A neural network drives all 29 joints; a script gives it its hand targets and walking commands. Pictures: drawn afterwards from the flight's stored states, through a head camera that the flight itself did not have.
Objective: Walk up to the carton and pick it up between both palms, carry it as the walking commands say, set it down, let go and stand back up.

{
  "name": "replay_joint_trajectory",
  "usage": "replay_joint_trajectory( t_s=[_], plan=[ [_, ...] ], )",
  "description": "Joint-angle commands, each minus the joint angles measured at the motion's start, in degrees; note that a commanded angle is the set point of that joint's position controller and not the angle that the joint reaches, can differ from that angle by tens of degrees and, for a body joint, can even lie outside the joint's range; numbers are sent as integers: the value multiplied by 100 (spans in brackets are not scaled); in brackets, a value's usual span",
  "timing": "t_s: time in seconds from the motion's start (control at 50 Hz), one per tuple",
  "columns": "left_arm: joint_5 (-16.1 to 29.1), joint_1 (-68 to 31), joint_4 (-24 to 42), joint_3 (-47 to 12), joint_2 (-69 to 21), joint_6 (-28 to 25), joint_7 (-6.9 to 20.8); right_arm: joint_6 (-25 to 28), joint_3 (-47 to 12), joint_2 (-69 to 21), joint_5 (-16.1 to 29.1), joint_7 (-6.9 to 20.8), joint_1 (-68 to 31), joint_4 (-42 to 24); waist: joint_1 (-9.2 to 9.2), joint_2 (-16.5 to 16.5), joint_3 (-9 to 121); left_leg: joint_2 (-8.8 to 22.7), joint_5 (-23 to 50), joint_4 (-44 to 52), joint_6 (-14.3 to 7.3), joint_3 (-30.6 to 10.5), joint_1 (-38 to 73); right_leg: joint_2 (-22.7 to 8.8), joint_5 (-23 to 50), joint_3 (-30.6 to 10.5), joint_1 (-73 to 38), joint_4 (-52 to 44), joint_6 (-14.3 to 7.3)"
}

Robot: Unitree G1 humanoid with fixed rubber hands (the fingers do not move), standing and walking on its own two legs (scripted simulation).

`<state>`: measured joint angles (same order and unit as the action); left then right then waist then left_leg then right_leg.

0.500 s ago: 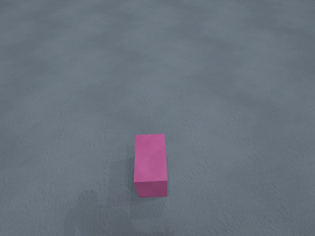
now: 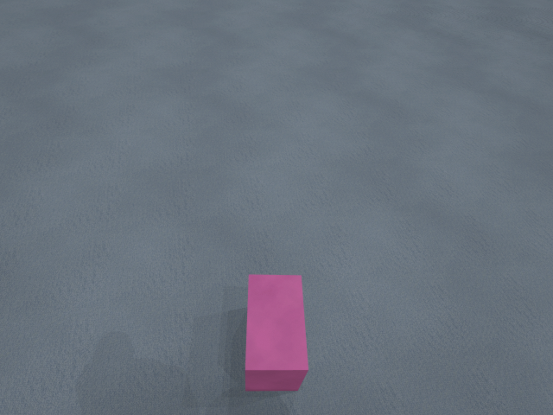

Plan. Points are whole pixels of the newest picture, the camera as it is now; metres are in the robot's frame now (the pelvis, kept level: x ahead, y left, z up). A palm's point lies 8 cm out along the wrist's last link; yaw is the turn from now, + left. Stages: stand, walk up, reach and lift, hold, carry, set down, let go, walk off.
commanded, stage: walk up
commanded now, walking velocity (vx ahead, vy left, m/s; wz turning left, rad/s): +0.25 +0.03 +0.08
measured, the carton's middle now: (273, 333) +0.49 +0.01 -0.66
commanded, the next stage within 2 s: none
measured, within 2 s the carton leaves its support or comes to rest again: neither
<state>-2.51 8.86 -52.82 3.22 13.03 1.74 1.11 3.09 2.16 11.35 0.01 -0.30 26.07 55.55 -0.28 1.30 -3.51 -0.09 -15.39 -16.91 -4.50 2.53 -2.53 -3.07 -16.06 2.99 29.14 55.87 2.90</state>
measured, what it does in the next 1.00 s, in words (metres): steps on the spot: right foot, then left foot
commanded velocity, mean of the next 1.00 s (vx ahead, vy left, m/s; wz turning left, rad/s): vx -0.02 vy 0.06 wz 0.00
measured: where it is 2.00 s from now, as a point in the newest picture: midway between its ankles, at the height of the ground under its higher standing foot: outside the picture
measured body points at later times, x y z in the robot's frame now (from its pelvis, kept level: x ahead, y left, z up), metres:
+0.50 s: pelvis +0.08 -0.02 -0.01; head +0.09 -0.05 +0.44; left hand +0.11 +0.25 -0.13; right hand +0.13 -0.26 -0.17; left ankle +0.10 +0.13 -0.66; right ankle +0.11 -0.15 -0.75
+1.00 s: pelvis +0.05 +0.07 +0.00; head +0.09 +0.11 +0.45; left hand +0.07 +0.31 -0.17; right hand +0.10 -0.19 -0.12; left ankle +0.06 +0.14 -0.75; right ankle +0.01 -0.09 -0.70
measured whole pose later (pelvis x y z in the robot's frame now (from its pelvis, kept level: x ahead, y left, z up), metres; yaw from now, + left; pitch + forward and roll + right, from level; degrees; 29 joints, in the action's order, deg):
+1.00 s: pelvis +0.05 +0.07 +0.00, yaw +3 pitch +2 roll -3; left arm -0.8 14.9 -52.8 3.2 12.9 3.9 -1.2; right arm 0.6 2.1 10.5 0.0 -1.2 16.5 52.7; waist -0.3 2.6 -2.4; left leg -0.5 -8.0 -19.0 -3.3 1.5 -13.2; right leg -0.3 -21.8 -0.7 18.7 43.4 2.9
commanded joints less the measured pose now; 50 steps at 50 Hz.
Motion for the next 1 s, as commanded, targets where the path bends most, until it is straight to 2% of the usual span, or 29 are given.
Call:
replay_joint_trajectory(
  t_s=[0.0,0.08,0.12,0.14,0.16,0.18,0.24,0.26,0.36,0.42,0.46,0.52,0.54,0.56,0.58,0.6,0.62,0.64,0.66,0.7,0.72,0.74,0.78,0.8,0.84,0.88,0.9,0.92,0.98],
  plan=[
    [71,-732,516,-158,42,-258,51,-9,89,709,-184,-185,877,218,604,-1347,4,1025,4357,-212,-205,-927,607,32,-45,223,635,-1214,21],
    [173,-355,461,-229,-93,-408,-57,-71,167,689,-236,-211,901,429,458,-1534,457,772,6489,-988,-93,-627,697,542,228,679,-507,-2716,-122],
    [164,681,2,-103,245,-473,-157,-30,186,768,-139,-207,472,238,-193,-426,1232,653,5783,-2300,192,-307,-328,112,1784,493,-2640,-3490,-362],
    [53,1568,-368,10,636,-497,-226,46,180,684,-153,-182,100,-41,-543,-52,1751,353,2588,-3316,261,-238,-1752,-939,3872,-540,-4112,-3217,-814],
    [45,1727,-342,158,1162,-458,-296,-18,135,376,-83,-221,202,-166,-560,1263,1919,-402,-1680,-4548,505,-332,-3036,-2429,7989,-2051,-4794,-2815,-1280],
    [88,2066,-495,148,1244,-404,-383,-151,251,549,-78,-231,156,-192,-410,556,1937,-147,-2277,-5112,451,-911,-3105,-2714,9252,-2219,-4847,-2476,-1428],
    [163,985,-227,140,662,-272,-461,-361,318,396,-168,-83,165,-239,13,339,624,230,-1211,-5041,457,-907,-3096,-2128,6220,-1200,-3102,-2969,-965],
    [210,523,-41,110,421,-234,-443,-483,231,313,-177,6,-89,-202,50,806,488,182,-946,-5014,497,-679,-2930,-1832,5138,-818,-2500,-3329,-1031],
    [60,801,252,104,446,-173,-390,-790,253,506,-204,105,-626,-516,9,955,307,95,-237,-4932,679,-400,-2607,-1550,2663,-649,-1437,-4001,-1036],
    [15,101,519,117,476,-157,-315,-781,238,438,-170,111,-200,-378,294,1249,91,5,-20,-4414,758,-155,-2040,-1269,184,-160,-374,-4321,-845],
    [11,159,596,116,692,-51,-336,-891,273,543,-102,100,-539,-609,253,1523,-203,-25,-461,-4184,917,-67,-1984,-1356,1163,-455,-139,-4086,-912],
    [-1,362,502,273,1124,43,-376,-841,341,737,-70,104,-611,-602,150,1530,-106,283,-984,-3500,831,-436,-1940,-1981,108,-1095,-672,-4150,-952],
    [7,122,596,292,1047,40,-311,-770,224,609,-114,105,-421,-520,281,1395,171,273,-937,-2835,701,-265,-1486,-1726,-430,-721,-653,-4003,-716],
    [51,-72,556,277,1043,75,-328,-672,198,507,-84,18,-183,-487,483,1460,265,274,-591,-1936,577,-187,-1023,-1476,102,-551,-702,-3531,-637],
    [166,197,330,278,783,150,-336,-513,183,490,-107,-14,-159,-443,556,669,162,390,-127,-645,547,-379,-845,-954,682,-264,-1030,-2607,-362],
    [135,566,359,161,484,202,-284,-432,207,839,-122,-57,-151,-489,332,-502,130,946,1341,-260,456,-1111,-877,-394,-439,-18,-638,-1836,-206],
    [161,527,637,49,297,299,-294,-389,337,1423,-204,-103,-231,-541,313,-1991,146,2075,2752,-63,134,-2821,-1094,56,-1880,-250,170,-683,-36],
    [248,564,568,86,240,382,-310,-389,295,1399,-145,-101,-484,-563,119,-1690,-119,2051,3090,150,140,-2556,-1761,67,-2092,-678,-272,-192,-17],
    [141,978,309,25,138,327,-243,-356,222,1051,-234,-101,-560,-450,45,-1263,226,1608,650,549,102,-2252,-1452,-83,-1331,-719,-478,-225,-89],
    [118,771,83,84,210,329,-179,-274,199,858,-161,-157,-778,-508,87,-1116,-156,1273,-970,1010,797,-1960,-1745,-102,-578,-851,-583,-62,-39],
    [191,713,99,103,525,359,-212,-324,231,1069,-116,-161,-1401,-801,29,-1669,-630,1460,1113,710,551,-1745,-1938,77,-713,-734,-149,523,104],
    [225,845,66,104,503,330,-216,-277,156,1008,-66,-180,-1302,-724,-4,-1241,-295,1222,2606,293,774,-1525,-1309,38,-617,-768,-162,315,146],
    [206,953,-119,18,222,273,-141,-203,21,571,-70,-207,-618,-472,182,-978,715,924,2036,250,805,-1119,-177,120,-235,-568,-532,-262,-41],
    [136,934,-167,22,295,225,-156,-177,-1,570,-34,-196,-476,-388,264,-790,911,897,2398,46,485,-997,416,125,-355,-528,-301,-524,-56],
    [162,805,-153,-25,207,143,-188,-150,5,552,7,-240,-114,-253,349,-693,945,1044,4154,-307,461,-778,940,192,-552,-411,-211,-1152,-106],
    [165,741,-148,-89,235,94,-216,-165,18,639,-21,-278,66,-172,405,-637,1237,1169,4799,-458,296,-924,1364,328,-722,-354,-214,-1415,-102],
    [188,963,-226,-118,154,110,-237,-155,34,626,-18,-244,-44,-189,363,-695,1348,1085,4457,-369,161,-891,1183,387,-684,-288,-617,-1633,-74],
    [176,946,-116,-153,178,137,-218,-215,11,653,-84,-223,-111,-173,346,-1293,1199,1038,3824,-321,45,-925,781,355,-735,-329,-759,-1757,-110],
    [176,779,-19,-144,102,106,-254,-255,67,639,-98,-216,-302,-270,367,-1090,875,1193,2326,-9,-250,-1354,197,305,-687,-338,-1003,-2338,-194]
  ],
)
